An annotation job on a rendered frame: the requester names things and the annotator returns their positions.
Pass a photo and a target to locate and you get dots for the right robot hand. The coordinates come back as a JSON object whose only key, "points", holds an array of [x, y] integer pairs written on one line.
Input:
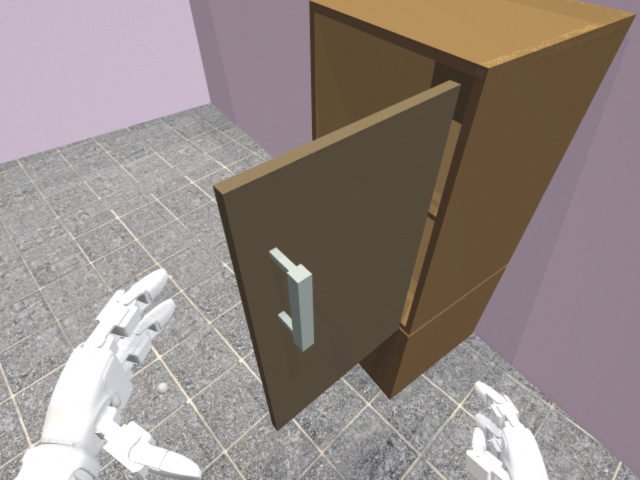
{"points": [[516, 455]]}

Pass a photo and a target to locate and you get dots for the cupboard door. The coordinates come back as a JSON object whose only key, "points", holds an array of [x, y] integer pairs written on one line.
{"points": [[351, 207]]}

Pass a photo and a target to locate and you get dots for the left robot hand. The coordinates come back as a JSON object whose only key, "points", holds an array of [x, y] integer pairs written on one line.
{"points": [[98, 370]]}

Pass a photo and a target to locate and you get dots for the robot left forearm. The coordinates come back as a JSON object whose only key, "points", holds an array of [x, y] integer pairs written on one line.
{"points": [[58, 462]]}

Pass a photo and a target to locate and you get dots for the handle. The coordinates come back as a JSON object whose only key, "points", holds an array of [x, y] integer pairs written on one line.
{"points": [[301, 323]]}

